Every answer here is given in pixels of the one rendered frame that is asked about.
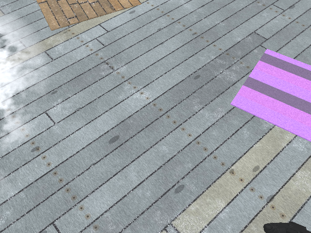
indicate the robot right hand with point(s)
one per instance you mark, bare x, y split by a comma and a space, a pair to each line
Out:
284, 227

